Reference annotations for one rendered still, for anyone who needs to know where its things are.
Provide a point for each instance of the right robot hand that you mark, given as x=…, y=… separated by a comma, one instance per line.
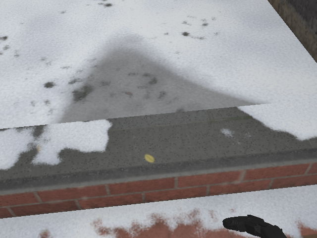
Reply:
x=254, y=226

